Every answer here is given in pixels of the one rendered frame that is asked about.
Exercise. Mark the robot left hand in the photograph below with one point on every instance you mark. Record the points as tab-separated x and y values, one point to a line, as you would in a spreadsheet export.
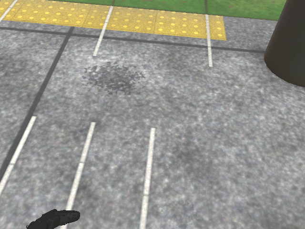
54	218

